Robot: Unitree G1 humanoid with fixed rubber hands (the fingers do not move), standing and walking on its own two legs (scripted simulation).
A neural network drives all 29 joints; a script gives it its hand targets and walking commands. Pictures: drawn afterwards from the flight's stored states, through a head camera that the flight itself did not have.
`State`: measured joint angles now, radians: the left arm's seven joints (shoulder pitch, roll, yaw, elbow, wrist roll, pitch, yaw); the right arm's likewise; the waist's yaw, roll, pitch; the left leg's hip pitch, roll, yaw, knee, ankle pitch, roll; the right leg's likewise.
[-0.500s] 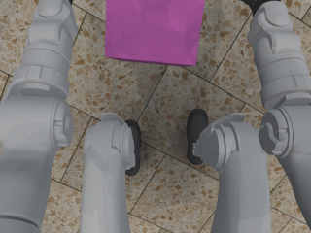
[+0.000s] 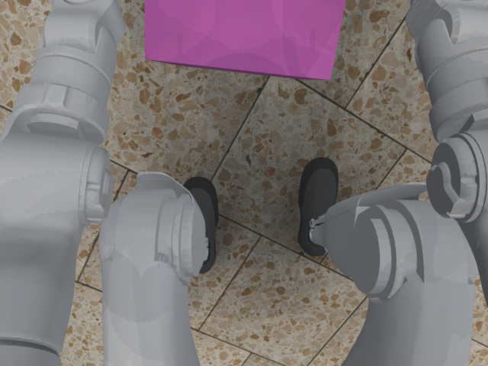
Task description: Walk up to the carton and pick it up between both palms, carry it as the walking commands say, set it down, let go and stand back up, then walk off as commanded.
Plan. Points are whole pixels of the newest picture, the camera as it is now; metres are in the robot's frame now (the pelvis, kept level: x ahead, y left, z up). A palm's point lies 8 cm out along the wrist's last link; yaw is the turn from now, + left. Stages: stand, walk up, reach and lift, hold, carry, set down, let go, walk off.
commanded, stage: reach and lift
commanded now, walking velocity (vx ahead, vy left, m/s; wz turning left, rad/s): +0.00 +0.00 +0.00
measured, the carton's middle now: out of the picture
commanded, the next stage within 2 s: none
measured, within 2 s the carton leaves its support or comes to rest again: leaves its support in 1.36 s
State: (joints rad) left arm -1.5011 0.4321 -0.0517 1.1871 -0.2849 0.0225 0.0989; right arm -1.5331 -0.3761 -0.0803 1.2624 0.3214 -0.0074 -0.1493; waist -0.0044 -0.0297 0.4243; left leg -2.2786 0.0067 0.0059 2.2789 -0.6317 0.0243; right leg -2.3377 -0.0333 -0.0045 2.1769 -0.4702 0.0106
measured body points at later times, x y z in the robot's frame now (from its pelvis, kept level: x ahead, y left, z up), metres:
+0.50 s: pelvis +0.00 +0.00 +0.01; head +0.38 +0.02 +0.23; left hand +0.56 +0.18 -0.19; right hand +0.56 -0.15 -0.19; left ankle +0.10 +0.11 -0.32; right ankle +0.14 -0.13 -0.32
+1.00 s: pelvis -0.01 +0.00 +0.00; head +0.37 +0.02 +0.23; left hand +0.56 +0.17 -0.19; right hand +0.56 -0.14 -0.19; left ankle +0.10 +0.11 -0.32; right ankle +0.14 -0.13 -0.32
